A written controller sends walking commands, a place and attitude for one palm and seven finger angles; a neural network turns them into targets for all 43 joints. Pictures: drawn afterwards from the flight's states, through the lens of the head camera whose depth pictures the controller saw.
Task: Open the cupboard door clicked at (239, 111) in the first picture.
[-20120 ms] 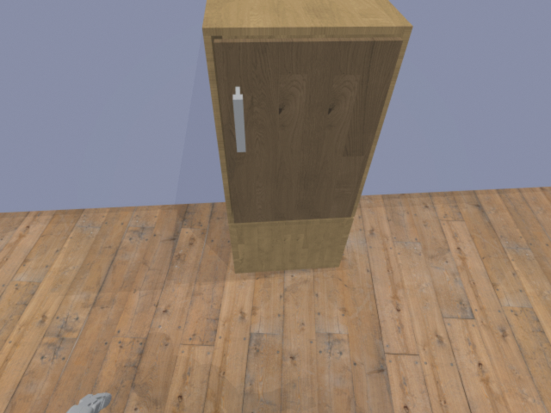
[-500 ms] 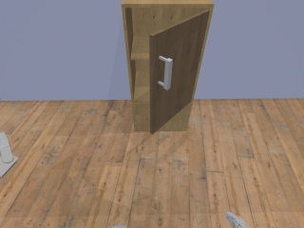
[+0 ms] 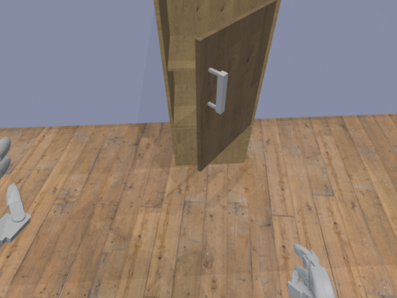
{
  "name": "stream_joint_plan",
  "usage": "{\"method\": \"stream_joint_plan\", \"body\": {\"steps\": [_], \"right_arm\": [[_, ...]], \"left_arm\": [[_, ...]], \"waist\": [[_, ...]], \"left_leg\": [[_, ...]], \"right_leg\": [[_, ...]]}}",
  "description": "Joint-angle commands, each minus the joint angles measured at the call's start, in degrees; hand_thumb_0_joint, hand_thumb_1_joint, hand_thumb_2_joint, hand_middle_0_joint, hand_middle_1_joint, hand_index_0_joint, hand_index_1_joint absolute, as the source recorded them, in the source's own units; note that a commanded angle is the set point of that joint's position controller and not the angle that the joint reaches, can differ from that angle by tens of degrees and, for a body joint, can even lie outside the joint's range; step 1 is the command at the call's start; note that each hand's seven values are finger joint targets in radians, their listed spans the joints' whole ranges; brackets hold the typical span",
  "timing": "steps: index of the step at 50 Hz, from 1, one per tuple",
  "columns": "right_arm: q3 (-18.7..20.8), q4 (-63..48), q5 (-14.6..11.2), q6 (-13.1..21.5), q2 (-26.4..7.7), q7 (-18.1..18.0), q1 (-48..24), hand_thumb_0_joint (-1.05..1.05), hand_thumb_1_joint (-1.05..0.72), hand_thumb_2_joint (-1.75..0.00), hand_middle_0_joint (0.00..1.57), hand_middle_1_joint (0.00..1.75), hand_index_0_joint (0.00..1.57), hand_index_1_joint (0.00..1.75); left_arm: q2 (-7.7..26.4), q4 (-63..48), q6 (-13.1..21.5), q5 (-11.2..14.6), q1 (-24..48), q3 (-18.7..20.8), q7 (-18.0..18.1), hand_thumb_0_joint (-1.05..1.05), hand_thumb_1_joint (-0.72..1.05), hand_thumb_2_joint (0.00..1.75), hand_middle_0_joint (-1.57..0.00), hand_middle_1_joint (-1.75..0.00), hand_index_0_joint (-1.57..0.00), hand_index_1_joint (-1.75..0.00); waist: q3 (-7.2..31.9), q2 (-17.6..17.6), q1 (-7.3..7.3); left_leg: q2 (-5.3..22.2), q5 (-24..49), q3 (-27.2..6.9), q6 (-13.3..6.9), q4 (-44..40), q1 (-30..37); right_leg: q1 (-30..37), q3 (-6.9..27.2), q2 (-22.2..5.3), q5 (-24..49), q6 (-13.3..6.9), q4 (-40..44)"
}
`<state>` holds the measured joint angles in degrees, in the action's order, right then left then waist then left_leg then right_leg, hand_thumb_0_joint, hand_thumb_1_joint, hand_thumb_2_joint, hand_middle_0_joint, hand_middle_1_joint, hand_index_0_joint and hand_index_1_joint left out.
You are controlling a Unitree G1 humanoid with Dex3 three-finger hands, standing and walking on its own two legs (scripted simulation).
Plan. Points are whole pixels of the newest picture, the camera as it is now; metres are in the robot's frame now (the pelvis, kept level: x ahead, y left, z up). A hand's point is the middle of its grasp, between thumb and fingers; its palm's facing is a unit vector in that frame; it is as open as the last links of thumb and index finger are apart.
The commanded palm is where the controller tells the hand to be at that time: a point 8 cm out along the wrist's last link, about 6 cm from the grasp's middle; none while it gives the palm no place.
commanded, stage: stop stepping back and stand still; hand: left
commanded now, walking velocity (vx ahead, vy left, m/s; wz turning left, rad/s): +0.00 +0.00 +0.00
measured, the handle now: (216, 91) +0.70 -0.02 +0.02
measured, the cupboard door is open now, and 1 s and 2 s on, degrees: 46 46 46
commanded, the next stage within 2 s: let the arm hang, fingers relaxed in 0.40 s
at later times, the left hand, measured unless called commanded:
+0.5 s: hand (5, 223) +0.19 +0.29 +0.15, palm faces +0.40 -0.78 -0.47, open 7.4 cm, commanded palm none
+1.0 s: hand out of the picture -0.05 +0.21 -0.17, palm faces +0.03 -0.97 -0.23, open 7.2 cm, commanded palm none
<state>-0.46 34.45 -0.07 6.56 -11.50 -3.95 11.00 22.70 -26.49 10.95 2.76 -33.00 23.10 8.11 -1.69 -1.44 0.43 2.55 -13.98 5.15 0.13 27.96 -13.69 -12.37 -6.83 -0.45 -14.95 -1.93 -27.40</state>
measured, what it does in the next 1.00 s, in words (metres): stands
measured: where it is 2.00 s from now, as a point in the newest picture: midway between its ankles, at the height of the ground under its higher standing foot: outside the picture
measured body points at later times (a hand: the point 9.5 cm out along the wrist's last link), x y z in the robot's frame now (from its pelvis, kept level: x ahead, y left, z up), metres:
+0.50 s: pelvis -0.01 +0.02 +0.00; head +0.01 +0.02 +0.45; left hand +0.16 +0.33 +0.18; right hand +0.17 -0.21 -0.08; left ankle +0.01 +0.12 -0.74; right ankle +0.00 -0.09 -0.74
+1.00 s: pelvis -0.02 +0.01 +0.00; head +0.01 +0.02 +0.45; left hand -0.05 +0.26 -0.15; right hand -0.01 -0.24 -0.15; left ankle +0.01 +0.12 -0.74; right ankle +0.00 -0.09 -0.74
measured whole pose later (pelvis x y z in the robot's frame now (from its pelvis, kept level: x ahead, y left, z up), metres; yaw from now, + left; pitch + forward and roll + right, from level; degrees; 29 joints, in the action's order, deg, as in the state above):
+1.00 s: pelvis -0.02 +0.01 +0.00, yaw +2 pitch -1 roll +0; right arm -0.4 61.6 1.2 -1.9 -13.2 0.0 15.5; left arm 13.0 61.7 -1.3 -0.5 -17.8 -0.4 0.3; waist -4.8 -0.2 -0.2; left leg 0.5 -10.6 3.3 -1.3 25.1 -13.6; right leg -11.4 -6.9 -1.6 -12.1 -1.0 -24.5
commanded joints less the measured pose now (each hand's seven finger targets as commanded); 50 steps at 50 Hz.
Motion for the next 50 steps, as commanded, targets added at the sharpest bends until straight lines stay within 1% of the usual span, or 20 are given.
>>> {"method": "stream_joint_plan", "body": {"steps": [1, 4, 8, 9, 17, 24, 25, 26, 27, 28, 29, 31, 33, 34, 35, 38, 39, 43, 45, 50], "right_arm": [[2.5, -8.3, -0.2, 2.5, -7.2, -1.2, -4.1, 0.00, -0.90, -0.90, 0.20, 0.30, 0.20, 0.30], [2.5, -8.6, 0.0, 2.6, -7.3, -1.4, -4.8, 0.00, -0.90, -0.90, 0.20, 0.30, 0.20, 0.30], [2.6, -8.5, 0.1, 2.8, -7.5, -1.5, -4.2, 0.00, -0.90, -0.90, 0.20, 0.30, 0.20, 0.30], [2.6, -8.6, 0.2, 2.9, -7.6, -1.5, -4.8, 0.00, -0.90, -0.90, 0.20, 0.30, 0.20, 0.30], [2.6, -8.6, 0.1, 2.6, -7.6, -1.5, -4.5, 0.00, -0.90, -0.90, 0.20, 0.30, 0.20, 0.30], [2.7, -8.6, 0.2, 2.6, -7.7, -1.6, -4.8, 0.00, -0.90, -0.90, 0.20, 0.30, 0.20, 0.30], [5.3, 5.7, -0.4, 4.8, -19.0, 4.0, -6.1, 0.00, -0.90, -0.90, 0.20, 0.30, 0.20, 0.30], [5.2, 5.5, -0.4, 0.1, -16.2, 4.3, -1.8, 0.00, -0.90, -0.90, 0.20, 0.30, 0.20, 0.30], [4.5, 4.6, -0.4, -1.4, -14.9, 4.2, -1.7, 0.00, -0.90, -0.90, 0.20, 0.30, 0.20, 0.30], [3.9, 5.0, 0.3, -1.9, -14.0, 4.1, -2.5, 0.00, -0.90, -0.90, 0.20, 0.30, 0.20, 0.30], [3.5, 4.9, 0.7, -2.4, -13.8, 4.1, -2.3, 0.00, -0.90, -0.90, 0.20, 0.30, 0.20, 0.30], [2.8, 6.3, 1.1, -3.0, -13.5, 4.1, -2.9, 0.00, -0.90, -0.90, 0.20, 0.30, 0.20, 0.30], [2.9, 8.3, 1.1, -4.1, -13.9, 4.2, -1.9, 0.00, -0.90, -0.90, 0.20, 0.30, 0.20, 0.30], [2.8, 9.3, 1.2, -4.7, -13.6, 4.3, -1.7, 0.00, -0.90, -0.90, 0.20, 0.30, 0.20, 0.30], [2.4, 10.7, 1.5, -5.2, -12.9, 4.4, -1.9, 0.00, -0.90, -0.90, 0.20, 0.30, 0.20, 0.30], [1.5, 14.1, 1.6, -5.9, -11.4, 4.3, -2.3, 0.00, -0.90, -0.90, 0.20, 0.30, 0.20, 0.30], [1.3, 15.0, 1.5, -6.0, -11.3, 4.2, -2.0, 0.00, -0.90, -0.90, 0.20, 0.30, 0.20, 0.30], [1.2, 19.5, 1.3, -6.2, -9.7, 3.5, 0.1, 0.00, -0.90, -0.90, 0.20, 0.30, 0.20, 0.30], [1.3, 21.2, 1.1, -6.4, -9.4, 3.4, 1.3, 0.00, -0.90, -0.90, 0.20, 0.30, 0.20, 0.30], [1.6, 25.1, 1.0, -6.7, -9.1, 3.0, 4.1, 0.00, -0.90, -0.90, 0.20, 0.30, 0.20, 0.30]], "left_arm": [[10.3, -9.6, 2.8, 0.3, 0.7, 8.0, 1.2, 0.00, 0.90, 0.90, -0.20, -0.30, -0.20, -0.30], [10.4, -11.6, 2.8, 0.1, 2.5, 7.3, 1.1, 0.00, 0.90, 0.90, -0.20, -0.30, -0.20, -0.30], [10.0, -12.4, 2.8, -0.1, 2.7, 6.8, 1.4, 0.00, 0.90, 0.90, -0.20, -0.30, -0.20, -0.30], [10.3, -13.2, 2.7, -0.2, 2.9, 6.8, 1.4, 0.00, 0.90, 0.90, -0.20, -0.30, -0.20, -0.30], [9.4, -10.8, 2.9, 0.0, 1.5, 6.8, 1.4, 0.00, 0.90, 0.90, -0.20, -0.30, -0.20, -0.30], [9.6, -11.1, 2.9, -0.1, 2.1, 6.6, 1.2, 0.00, 0.90, 0.90, -0.20, -0.30, -0.20, -0.30], [1.0, 34.2, -4.4, -5.1, 7.3, -16.9, -6.9, 0.00, 0.90, 0.90, -0.20, -0.30, -0.20, -0.30], [0.2, 35.8, -9.3, -4.5, 7.6, -15.4, -7.9, 0.00, 0.90, 0.90, -0.20, -0.30, -0.20, -0.30], [-1.3, 35.4, -10.8, -4.3, 7.5, -15.8, -8.1, 0.00, 0.90, 0.90, -0.20, -0.30, -0.20, -0.30], [-2.2, 37.8, -10.8, -4.4, 8.8, -16.5, -8.1, 0.00, 0.90, 0.90, -0.20, -0.30, -0.20, -0.30], [-1.0, 40.8, -10.5, -4.8, 9.9, -16.6, -8.1, 0.00, 0.90, 0.90, -0.20, -0.30, -0.20, -0.30], [0.8, 46.9, -10.3, -5.1, 11.7, -17.3, -8.1, 0.00, 0.90, 0.90, -0.20, -0.30, -0.20, -0.30], [3.3, 53.5, -10.2, -5.3, 16.1, -17.9, -8.2, 0.00, 0.90, 0.90, -0.20, -0.30, -0.20, -0.30], [3.6, 56.6, -10.4, -5.0, 17.7, -18.4, -8.1, 0.00, 0.90, 0.90, -0.20, -0.30, -0.20, -0.30], [2.8, 59.9, -10.6, -4.7, 18.8, -19.3, -8.0, 0.00, 0.90, 0.90, -0.20, -0.30, -0.20, -0.30], [1.5, 68.1, -10.7, -4.0, 18.7, -20.9, -7.7, 0.00, 0.90, 0.90, -0.20, -0.30, -0.20, -0.30], [1.6, 70.5, -10.6, -3.9, 17.7, -21.1, -7.5, 0.00, 0.90, 0.90, -0.20, -0.30, -0.20, -0.30], [-0.2, 78.9, -10.3, -3.5, 16.0, -21.2, -7.4, 0.00, 0.90, 0.90, -0.20, -0.30, -0.20, -0.30], [-0.2, 81.5, -10.1, -3.4, 16.3, -21.3, -7.4, 0.00, 0.90, 0.90, -0.20, -0.30, -0.20, -0.30], [-0.8, 86.5, -10.0, -3.3, 17.1, -21.6, -7.3, 0.00, 0.90, 0.90, -0.20, -0.30, -0.20, -0.30]], "waist": [[7.1, -0.1, -0.31], [6.9, -1.8, -0.34], [7.7, -1.6, -0.59], [7.4, -3.5, -0.54], [5.7, -1.8, -0.51], [6.5, -1.7, -0.49], [0.5, -4.6, 2.44], [4.9, -5.5, 1.32], [4.3, -6.9, 1.17], [6.0, -5.0, 0.55], [6.7, 0.1, -0.03], [7.4, 10.3, -0.72], [6.8, 16.3, 0.29], [5.5, 14.2, 0.68], [3.7, 9.3, 0.81], [1.4, -3.9, 0.05], [2.3, -4.7, -0.51], [3.5, -8.1, -0.57], [2.9, -4.2, -0.43], [0.2, 0.3, 0.08]], "left_leg": [[2.9, 13.0, -5.3, -1.1, -4.5, 1.8], [2.9, 12.1, -5.5, -1.2, -5.4, 1.8], [2.9, 10.7, -5.9, -1.2, -6.5, 2.2], [3.0, 10.4, -6.2, -1.1, -7.1, 2.0], [2.8, 6.7, -6.4, -0.9, -8.3, 0.5], [2.6, 7.9, -6.6, -0.7, -8.5, 0.7], [5.5, 17.3, -10.2, -2.6, -0.8, -5.4], [6.0, 20.3, -9.4, -2.5, -2.8, -3.1], [7.2, 16.9, -9.8, -3.1, -4.0, -4.3], [8.1, 11.8, -12.4, -4.5, -4.8, -7.3], [7.6, 12.4, -13.3, -4.9, -4.8, -6.7], [5.5, 9.2, -11.7, -4.1, -2.6, -6.4], [2.1, 7.6, -8.7, -3.0, 0.4, -2.2], [1.2, 6.7, -7.9, -2.6, 0.7, -1.0], [1.1, 7.1, -7.5, -2.5, 0.0, 0.1], [2.8, 6.0, -8.9, -2.3, -6.1, -1.0], [3.0, 5.5, -9.1, -2.3, -6.8, -1.5], [2.8, 1.9, -8.6, -1.9, -8.4, -0.6], [3.0, 2.3, -8.3, -1.9, -8.2, 0.3], [3.4, 1.9, -8.2, -2.0, -9.2, 1.9]], "right_leg": [[3.4, 7.4, -5.0, 13.7, 1.3, 5.2], [3.5, 6.9, -4.8, 12.5, 1.5, 5.6], [4.1, 6.2, -4.0, 10.9, 1.7, 5.6], [3.9, 6.1, -4.0, 10.0, 1.6, 5.5], [3.3, 6.0, -3.7, 7.9, 1.7, 7.0], [4.2, 5.7, -3.6, 9.2, 1.8, 7.0], [-4.7, 3.6, -6.4, 12.1, 0.5, -3.0], [-3.9, 5.9, -5.3, 6.3, 0.5, -2.6], [-4.7, 4.9, -4.2, -0.3, 0.9, -4.5], [-3.8, 5.4, -3.6, -3.9, 1.0, -6.3], [-2.4, 6.6, -3.3, -1.9, 0.5, -5.5], [0.5, 8.2, -5.5, 3.4, -0.3, -0.3], [-1.9, 10.3, -9.2, 5.9, -2.1, 3.4], [-3.8, 10.4, -9.9, 3.6, -2.9, 4.4], [-5.6, 10.6, -9.9, 2.4, -3.1, 4.7], [-3.0, 9.4, -7.1, 0.0, -1.4, 4.6], [-0.5, 9.1, -6.7, 0.8, -1.1, 4.9], [2.5, 8.7, -6.9, 0.9, -1.5, 7.2], [2.4, 8.3, -7.2, 0.8, -1.6, 8.6], [0.2, 7.7, -7.3, -1.8, -1.8, 10.7]]}}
